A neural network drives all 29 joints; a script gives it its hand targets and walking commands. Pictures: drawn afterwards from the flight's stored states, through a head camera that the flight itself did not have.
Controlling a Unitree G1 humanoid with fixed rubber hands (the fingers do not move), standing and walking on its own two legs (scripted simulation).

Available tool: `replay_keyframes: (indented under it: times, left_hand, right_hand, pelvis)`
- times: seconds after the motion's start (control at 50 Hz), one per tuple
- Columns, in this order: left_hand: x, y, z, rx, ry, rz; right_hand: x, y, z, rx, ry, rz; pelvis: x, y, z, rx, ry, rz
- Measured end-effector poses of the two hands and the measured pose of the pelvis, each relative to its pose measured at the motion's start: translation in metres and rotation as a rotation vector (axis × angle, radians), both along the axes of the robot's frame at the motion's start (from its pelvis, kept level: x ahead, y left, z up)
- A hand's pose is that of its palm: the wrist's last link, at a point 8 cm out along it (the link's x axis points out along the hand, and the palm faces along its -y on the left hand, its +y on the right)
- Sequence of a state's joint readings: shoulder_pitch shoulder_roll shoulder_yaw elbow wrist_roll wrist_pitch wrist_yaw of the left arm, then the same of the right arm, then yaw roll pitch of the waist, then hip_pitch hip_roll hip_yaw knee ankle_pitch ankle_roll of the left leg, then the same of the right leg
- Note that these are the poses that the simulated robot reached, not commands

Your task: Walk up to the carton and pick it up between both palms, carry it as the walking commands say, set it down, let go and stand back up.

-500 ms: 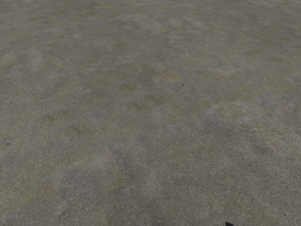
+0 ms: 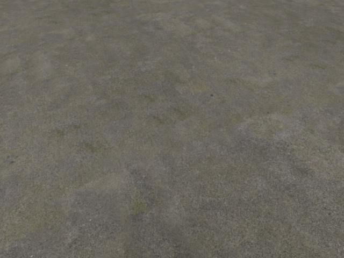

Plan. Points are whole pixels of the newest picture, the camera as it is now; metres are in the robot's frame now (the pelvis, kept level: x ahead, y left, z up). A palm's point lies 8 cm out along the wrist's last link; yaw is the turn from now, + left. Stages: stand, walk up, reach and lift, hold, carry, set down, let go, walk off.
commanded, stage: stand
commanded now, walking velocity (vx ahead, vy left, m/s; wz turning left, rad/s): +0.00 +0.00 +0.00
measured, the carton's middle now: out of the picture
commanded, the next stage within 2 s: walk up in 0.68 s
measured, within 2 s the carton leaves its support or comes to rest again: neither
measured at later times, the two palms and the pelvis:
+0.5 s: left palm out of the picture +0.02 +0.21 -0.14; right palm out of the picture +0.02 -0.24 -0.14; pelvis +0.00 -0.01 +0.01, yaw +0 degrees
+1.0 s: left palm out of the picture -0.01 +0.22 -0.14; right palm out of the picture +0.00 -0.24 -0.14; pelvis -0.03 -0.01 +0.00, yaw -3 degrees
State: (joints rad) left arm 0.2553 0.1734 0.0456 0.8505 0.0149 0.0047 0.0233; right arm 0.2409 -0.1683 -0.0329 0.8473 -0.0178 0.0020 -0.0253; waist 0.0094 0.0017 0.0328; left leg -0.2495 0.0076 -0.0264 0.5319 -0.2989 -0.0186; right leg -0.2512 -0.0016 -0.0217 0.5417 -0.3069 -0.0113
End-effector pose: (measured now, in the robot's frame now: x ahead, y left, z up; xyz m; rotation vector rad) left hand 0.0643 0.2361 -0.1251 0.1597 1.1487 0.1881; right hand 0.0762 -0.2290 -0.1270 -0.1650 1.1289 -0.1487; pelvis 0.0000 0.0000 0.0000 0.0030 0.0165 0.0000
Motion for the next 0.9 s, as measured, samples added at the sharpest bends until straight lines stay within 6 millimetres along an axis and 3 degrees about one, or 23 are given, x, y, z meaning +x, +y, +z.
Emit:
replay_keyframes:
  times: [0.14, 0.36, 0.54, 0.9]
  left_hand:
    - [-0.012, -0.004, -0.003, -0.006, 0.049, 0.021]
    - [-0.044, -0.016, -0.009, -0.024, 0.149, 0.047]
    - [-0.051, -0.029, -0.014, -0.05, 0.177, 0.04]
    - [-0.099, -0.029, -0.014, -0.056, 0.274, 0.07]
  right_hand:
    - [-0.009, 0.002, -0.005, 0.012, 0.037, -0.023]
    - [-0.039, -0.008, -0.009, -0.001, 0.141, -0.049]
    - [-0.06, -0.009, -0.008, 0.005, 0.19, -0.07]
    - [-0.099, 0.01, -0.014, 0.044, 0.284, -0.065]
  pelvis:
    - [0.008, -0.002, 0.001, -0.001, -0.016, 0.003]
    - [0.007, -0.007, 0.004, -0.001, -0.039, 0.005]
    - [0.0, -0.01, 0.006, -0.006, -0.046, 0.005]
    - [-0.011, -0.01, 0.008, -0.003, -0.061, -0.001]
